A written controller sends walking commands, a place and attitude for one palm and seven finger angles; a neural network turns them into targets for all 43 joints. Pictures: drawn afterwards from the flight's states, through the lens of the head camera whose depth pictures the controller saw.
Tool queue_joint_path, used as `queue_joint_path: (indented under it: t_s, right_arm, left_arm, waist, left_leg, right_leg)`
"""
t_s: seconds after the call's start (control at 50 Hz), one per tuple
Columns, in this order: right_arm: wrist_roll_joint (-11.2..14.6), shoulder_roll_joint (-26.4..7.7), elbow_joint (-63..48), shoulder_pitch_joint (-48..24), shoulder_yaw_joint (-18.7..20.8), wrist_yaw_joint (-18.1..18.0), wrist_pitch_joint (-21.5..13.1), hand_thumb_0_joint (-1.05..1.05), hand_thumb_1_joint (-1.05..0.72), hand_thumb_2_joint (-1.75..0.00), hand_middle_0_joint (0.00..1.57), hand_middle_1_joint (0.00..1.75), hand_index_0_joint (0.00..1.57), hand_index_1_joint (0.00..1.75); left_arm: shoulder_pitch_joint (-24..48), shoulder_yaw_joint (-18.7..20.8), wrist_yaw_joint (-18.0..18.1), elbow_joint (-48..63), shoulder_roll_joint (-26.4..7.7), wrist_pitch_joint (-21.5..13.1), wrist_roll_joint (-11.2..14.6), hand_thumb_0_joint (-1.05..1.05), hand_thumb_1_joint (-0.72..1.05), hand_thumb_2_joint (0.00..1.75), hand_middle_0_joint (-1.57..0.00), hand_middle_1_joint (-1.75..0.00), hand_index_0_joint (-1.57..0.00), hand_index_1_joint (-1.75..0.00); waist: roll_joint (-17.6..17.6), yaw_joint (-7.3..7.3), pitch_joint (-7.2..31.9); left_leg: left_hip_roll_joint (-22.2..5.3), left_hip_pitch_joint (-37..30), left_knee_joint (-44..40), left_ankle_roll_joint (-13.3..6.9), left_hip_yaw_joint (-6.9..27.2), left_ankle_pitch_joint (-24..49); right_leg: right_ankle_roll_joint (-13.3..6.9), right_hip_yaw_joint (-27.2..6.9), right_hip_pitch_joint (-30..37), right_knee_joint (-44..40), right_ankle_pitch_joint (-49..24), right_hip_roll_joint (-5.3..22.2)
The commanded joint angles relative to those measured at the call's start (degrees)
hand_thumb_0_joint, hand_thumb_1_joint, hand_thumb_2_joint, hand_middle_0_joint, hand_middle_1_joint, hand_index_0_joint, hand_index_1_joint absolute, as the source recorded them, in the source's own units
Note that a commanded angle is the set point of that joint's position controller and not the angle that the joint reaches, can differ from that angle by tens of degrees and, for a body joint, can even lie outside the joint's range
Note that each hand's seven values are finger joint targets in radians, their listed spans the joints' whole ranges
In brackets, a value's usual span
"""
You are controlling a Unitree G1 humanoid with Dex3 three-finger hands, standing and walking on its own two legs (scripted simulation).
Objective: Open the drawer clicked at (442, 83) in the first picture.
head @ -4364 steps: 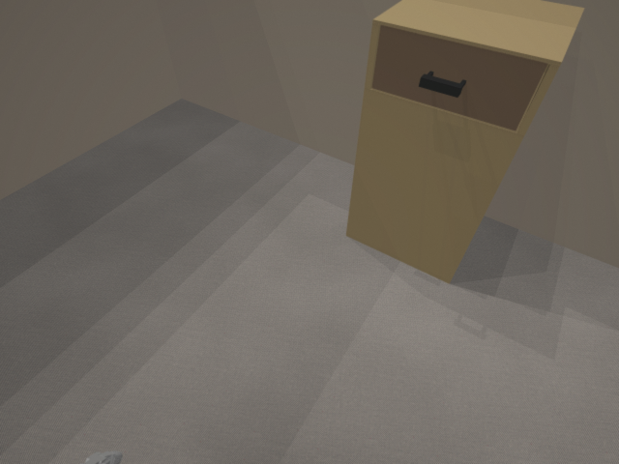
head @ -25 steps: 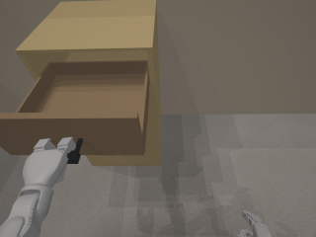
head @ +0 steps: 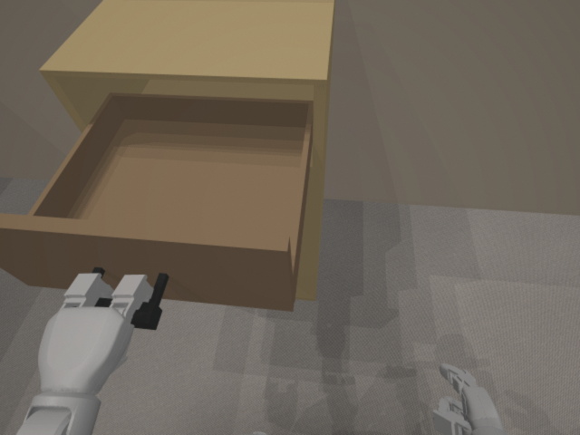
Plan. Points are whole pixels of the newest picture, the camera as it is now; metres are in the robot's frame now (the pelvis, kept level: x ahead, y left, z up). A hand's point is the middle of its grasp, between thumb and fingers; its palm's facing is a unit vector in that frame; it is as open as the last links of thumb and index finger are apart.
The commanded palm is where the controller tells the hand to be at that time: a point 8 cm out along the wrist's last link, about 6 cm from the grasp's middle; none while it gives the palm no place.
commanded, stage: pull the drawer open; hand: left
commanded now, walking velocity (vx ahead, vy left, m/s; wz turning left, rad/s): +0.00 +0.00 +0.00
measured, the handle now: (122, 295) +0.26 +0.25 +0.05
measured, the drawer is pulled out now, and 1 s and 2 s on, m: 0.30 0.29 0.29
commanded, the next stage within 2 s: open the thumb to release the handle in 0.72 s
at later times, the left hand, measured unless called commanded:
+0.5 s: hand (120, 338) +0.22 +0.24 +0.03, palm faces -0.02 -0.05 -1.00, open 6.0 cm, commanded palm +0.20 +0.25 +0.09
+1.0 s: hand (118, 337) +0.22 +0.25 +0.04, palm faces +0.00 -0.05 -1.00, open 6.3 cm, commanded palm +0.19 +0.25 +0.09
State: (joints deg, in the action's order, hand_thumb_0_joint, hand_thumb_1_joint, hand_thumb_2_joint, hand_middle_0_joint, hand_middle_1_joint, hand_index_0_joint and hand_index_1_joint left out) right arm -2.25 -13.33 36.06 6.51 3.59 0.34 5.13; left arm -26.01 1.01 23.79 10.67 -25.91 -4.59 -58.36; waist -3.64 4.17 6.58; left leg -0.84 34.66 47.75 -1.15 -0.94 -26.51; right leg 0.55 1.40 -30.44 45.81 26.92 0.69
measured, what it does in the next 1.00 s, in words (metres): shifts its weight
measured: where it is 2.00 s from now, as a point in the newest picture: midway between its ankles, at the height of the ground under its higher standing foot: outside the picture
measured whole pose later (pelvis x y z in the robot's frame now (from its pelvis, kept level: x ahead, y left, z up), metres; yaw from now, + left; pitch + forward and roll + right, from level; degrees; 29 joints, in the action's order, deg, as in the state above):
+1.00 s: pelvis -0.07 -0.02 +0.01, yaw +1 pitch +7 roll +0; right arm 0.2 -12.8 39.6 10.2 2.7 -4.7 4.7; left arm -1.1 1.9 17.1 -16.9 -26.7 -7.0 -57.2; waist -3.7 1.4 4.2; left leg -1.2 31.0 41.6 0.3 -0.3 -17.8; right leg -0.5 0.7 -27.7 41.9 21.4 -0.4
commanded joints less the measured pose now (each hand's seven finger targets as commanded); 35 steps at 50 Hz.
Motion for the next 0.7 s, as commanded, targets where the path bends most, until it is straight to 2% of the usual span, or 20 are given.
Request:
queue_joint_path:
  t_s: [0.0, 0.02, 0.04, 0.06, 0.1, 0.18, 0.26, 0.3, 0.32, 0.36, 0.4, 0.44, 0.46, 0.5, 0.52, 0.54, 0.58, 0.62, 0.66, 0.68]
  right_arm:
    - [-0.13, -6.98, -6.14, -2.00, 1.27, -2.91, -1.14, 0.00, -0.90, -0.90, 0.20, 0.30, 0.20, 0.30]
    - [-0.17, -6.11, -6.91, -2.02, 1.23, -3.02, -1.14, 0.00, -0.90, -0.90, 0.20, 0.30, 0.20, 0.30]
    - [0.37, -5.53, -7.76, -2.46, 1.00, -2.73, -1.48, 0.00, -0.90, -0.90, 0.20, 0.30, 0.20, 0.30]
    - [0.59, -5.84, -7.64, -3.11, 0.48, -2.59, -1.28, 0.00, -0.90, -0.90, 0.20, 0.30, 0.20, 0.30]
    - [0.44, -6.10, -7.43, -4.30, 0.07, -3.04, -0.72, 0.00, -0.90, -0.90, 0.20, 0.30, 0.20, 0.30]
    - [0.07, -5.56, -7.82, -5.14, -0.46, -3.35, -0.64, 0.00, -0.90, -0.90, 0.20, 0.30, 0.20, 0.30]
    - [-0.16, -5.67, -7.83, -4.95, -0.40, -3.57, -0.51, 0.00, -0.90, -0.90, 0.20, 0.30, 0.20, 0.30]
    - [-0.23, -5.92, -7.83, -5.15, -0.07, -3.62, -0.35, 0.00, -0.90, -0.90, 0.20, 0.30, 0.20, 0.30]
    - [-0.15, -5.77, -7.97, -5.34, -0.01, -3.59, -0.45, 0.00, -0.90, -0.90, 0.20, 0.30, 0.20, 0.30]
    - [0.01, -5.95, -7.64, -5.31, 0.26, -3.78, -0.56, 0.00, -0.90, -0.90, 0.20, 0.30, 0.20, 0.30]
    - [0.16, -6.24, -7.65, -5.32, 0.49, -4.06, -0.56, 0.00, -0.90, -0.90, 0.20, 0.30, 0.20, 0.30]
    - [0.55, -6.25, -7.43, -5.29, 0.63, -4.36, -0.72, 0.00, -0.90, -0.90, 0.20, 0.30, 0.20, 0.30]
    - [0.62, -6.25, -7.56, -5.37, 0.68, -4.37, -0.95, 0.00, -0.90, -0.90, 0.20, 0.30, 0.20, 0.30]
    - [0.86, -6.70, -7.28, -4.87, 0.91, -4.72, -1.01, 0.00, -0.90, -0.90, 0.20, 0.30, 0.20, 0.30]
    - [0.99, -6.52, -7.44, -4.89, 0.90, -4.72, -1.20, 0.00, -0.90, -0.90, 0.20, 0.30, 0.20, 0.30]
    - [1.12, -6.57, -7.26, -4.60, 1.03, -4.78, -1.44, 0.00, -0.90, -0.90, 0.20, 0.30, 0.20, 0.30]
    - [1.33, -6.93, -6.87, -4.15, 1.11, -5.07, -1.59, 0.00, -0.90, -0.90, 0.20, 0.30, 0.20, 0.30]
    - [1.44, -6.89, -6.91, -3.91, 1.13, -5.27, -1.79, 0.00, -0.90, -0.90, 0.20, 0.30, 0.20, 0.30]
    - [1.64, -7.02, -6.53, -3.41, 1.18, -5.46, -2.16, 0.00, -0.90, -0.90, 0.20, 0.30, 0.20, 0.30]
    - [1.76, -7.02, -6.17, -3.17, 1.27, -5.63, -2.19, 0.00, -0.90, -0.90, 0.20, 0.30, 0.20, 0.30]
  left_arm:
    - [24.38, 10.17, 2.01, 6.14, -12.48, 4.41, 0.49, 0.00, 0.90, 0.90, -0.40, -1.35, -0.40, -1.35]
    - [17.15, 11.08, 1.46, 4.66, -12.26, 5.04, 0.11, 0.00, 0.90, 0.90, -0.40, -1.35, -0.40, -1.35]
    - [9.05, 9.47, 0.44, 4.53, -9.53, 5.45, 1.11, 0.00, 0.90, 0.90, -0.40, -1.35, -0.40, -1.35]
    - [10.79, 8.49, -0.59, 5.81, -9.54, 5.69, 1.90, 0.00, 0.90, 0.90, -0.40, -1.35, -0.40, -1.35]
    - [13.51, 9.85, -2.40, 5.12, -11.85, 5.92, 2.41, 0.00, 0.90, 0.90, -0.40, -1.35, -0.40, -1.35]
    - [16.39, 8.66, -4.72, 3.61, -10.80, 3.83, 2.48, 0.00, 0.90, 0.90, -0.40, -1.35, -0.40, -1.35]
    - [18.62, 9.87, -5.76, 1.06, -11.95, 1.56, 2.58, 0.00, 0.90, 0.90, -0.40, -1.35, -0.40, -1.35]
    - [19.80, 10.23, -6.00, -0.39, -12.43, 0.89, 2.31, 0.00, 0.90, 0.90, -0.40, -1.35, -0.40, -1.35]
    - [20.88, 9.15, -5.99, -0.53, -11.56, 0.44, 2.16, 0.00, 0.90, 0.90, -0.40, -1.35, -0.40, -1.35]
    - [22.65, 10.63, -5.60, -1.96, -13.53, -0.45, 1.92, 0.00, 0.90, 0.90, -0.40, -1.35, -0.40, -1.35]
    - [24.06, 11.22, -5.46, -3.61, -14.16, -0.86, 2.14, 0.00, 0.90, 0.90, -0.40, -1.35, -0.40, -1.35]
    - [25.32, 11.70, -5.12, -5.39, -15.03, -1.39, 2.05, 0.00, 0.90, 0.90, -0.40, -1.35, -0.40, -1.35]
    - [26.30, 10.74, -4.98, -5.37, -14.26, -1.67, 2.07, 0.00, 0.90, 0.90, -0.40, -1.35, -0.40, -1.35]
    - [27.31, 12.97, -4.56, -7.16, -16.83, -1.70, 2.17, 0.00, 0.90, 0.90, -0.40, -1.35, -0.40, -1.35]
    - [28.01, 11.26, -4.50, -7.06, -15.24, -1.77, 2.18, 0.00, 0.90, 0.90, -0.40, -1.35, -0.40, -1.35]
    - [28.49, 11.24, -4.46, -7.88, -15.34, -1.97, 2.43, 0.00, 0.90, 0.90, -0.40, -1.35, -0.40, -1.35]
    - [29.91, 12.49, -4.22, -9.95, -17.01, -1.97, 2.47, 0.00, 0.90, 0.90, -0.40, -1.35, -0.40, -1.35]
    - [31.64, 12.00, -3.91, -9.85, -16.86, -2.25, 2.29, 0.00, 0.90, 0.90, -0.40, -1.35, -0.40, -1.35]
    - [32.09, 12.11, -3.81, -11.58, -17.09, -2.26, 2.53, 0.00, 0.90, 0.90, -0.40, -1.35, -0.40, -1.35]
    - [32.43, 12.42, -3.79, -13.07, -17.47, -2.08, 2.48, 0.00, 0.90, 0.90, -0.40, -1.35, -0.40, -1.35]
  waist:
    - [0.45, -3.52, 16.91]
    - [-0.26, -0.86, 18.47]
    - [0.05, 0.41, 19.33]
    - [0.80, -0.23, 19.10]
    - [1.72, -0.29, 17.61]
    - [1.60, -0.50, 13.50]
    - [0.43, -0.33, 13.50]
    - [1.56, -0.45, 13.75]
    - [0.27, -0.56, 13.26]
    - [-0.97, -0.42, 12.84]
    - [0.49, -0.60, 12.95]
    - [-1.00, -0.46, 12.21]
    - [-1.35, -0.64, 11.57]
    - [-1.23, -0.51, 12.09]
    - [-1.87, -0.74, 11.72]
    - [-1.75, -0.99, 10.78]
    - [0.23, -0.92, 10.89]
    - [-1.42, -1.01, 11.59]
    - [-1.23, -1.12, 10.96]
    - [0.35, -1.24, 10.57]
  left_leg:
    - [-0.10, -19.28, -2.24, 0.65, 2.24, 42.93]
    - [-0.15, -20.55, -3.16, 0.72, 2.17, 45.11]
    - [0.03, -21.36, -3.43, 0.78, 1.95, 48.60]
    - [0.21, -21.10, -3.64, 0.66, 1.84, 48.55]
    - [0.45, -20.43, -4.50, 0.43, 1.60, 47.12]
    - [0.94, -18.87, -6.15, 0.08, 1.15, 40.31]
    - [1.72, -18.12, -6.23, -0.25, 0.55, 37.96]
    - [1.92, -17.19, -6.48, -0.23, 0.40, 35.73]
    - [2.05, -17.03, -6.75, -0.26, 0.23, 33.37]
    - [2.48, -16.29, -6.98, -0.30, -0.20, 29.63]
    - [2.64, -15.11, -7.39, -0.34, -0.28, 27.05]
    - [2.96, -14.02, -7.90, -0.28, -0.38, 23.97]
    - [2.96, -14.05, -7.96, -0.36, -0.51, 23.54]
    - [3.04, -13.17, -8.30, -0.31, -0.42, 22.14]
    - [3.02, -13.29, -8.53, -0.35, -0.51, 21.09]
    - [3.00, -13.00, -8.65, -0.43, -0.56, 20.20]
    - [3.02, -12.05, -9.08, -0.53, -0.58, 18.65]
    - [3.03, -12.43, -9.36, -0.42, -0.62, 17.96]
    - [3.03, -11.98, -9.51, -0.50, -0.70, 17.18]
    - [3.02, -11.57, -9.57, -0.57, -0.76, 16.51]
  right_leg:
    - [-1.48, 0.79, 2.53, -3.28, -35.01, -2.45]
    - [-1.59, 0.78, 4.79, -3.28, -35.45, -2.49]
    - [-1.48, 0.83, 7.32, -3.43, -37.91, -2.74]
    - [-1.19, 0.75, 8.32, -3.89, -39.50, -2.46]
    - [-1.19, 0.10, 9.97, -4.82, -41.03, -2.52]
    - [-1.28, 0.63, 9.35, -6.39, -36.93, -2.50]
    - [-1.43, 0.12, 10.24, -6.93, -38.10, -2.39]
    - [-1.54, -0.21, 10.59, -7.23, -37.05, -2.53]
    - [-1.55, -0.25, 9.59, -7.42, -35.18, -2.40]
    - [-1.85, -0.69, 9.18, -7.93, -33.07, -2.49]
    - [-1.94, -0.90, 9.80, -8.33, -31.77, -2.53]
    - [-2.05, -1.22, 9.15, -8.58, -29.11, -2.58]
    - [-2.03, -1.18, 8.55, -8.75, -28.63, -2.52]
    - [-2.17, -1.46, 9.23, -9.05, -26.72, -2.64]
    - [-2.11, -1.41, 8.34, -9.25, -25.48, -2.58]
    - [-2.07, -1.41, 7.89, -9.62, -24.67, -2.60]
    - [-1.94, -1.72, 8.07, -10.04, -23.12, -2.64]
    - [-2.03, -1.81, 7.66, -10.13, -21.47, -2.60]
    - [-1.99, -1.73, 7.48, -10.42, -20.76, -2.66]
    - [-1.87, -1.79, 7.40, -10.74, -20.25, -2.72]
